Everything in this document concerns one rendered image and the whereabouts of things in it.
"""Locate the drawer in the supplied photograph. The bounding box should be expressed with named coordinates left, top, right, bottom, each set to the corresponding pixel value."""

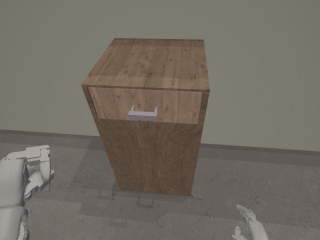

left=88, top=87, right=202, bottom=124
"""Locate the right robot hand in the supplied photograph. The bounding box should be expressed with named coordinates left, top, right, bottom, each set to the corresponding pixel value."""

left=232, top=204, right=269, bottom=240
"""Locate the left robot forearm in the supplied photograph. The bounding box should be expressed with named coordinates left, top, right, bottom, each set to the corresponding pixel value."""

left=0, top=206, right=30, bottom=240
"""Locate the cabinet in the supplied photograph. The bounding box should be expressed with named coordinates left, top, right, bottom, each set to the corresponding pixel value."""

left=81, top=38, right=210, bottom=197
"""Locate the handle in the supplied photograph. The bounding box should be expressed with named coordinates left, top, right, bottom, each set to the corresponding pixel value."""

left=128, top=105, right=158, bottom=121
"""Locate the left robot hand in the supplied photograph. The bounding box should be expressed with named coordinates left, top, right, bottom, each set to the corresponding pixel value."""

left=0, top=145, right=54, bottom=208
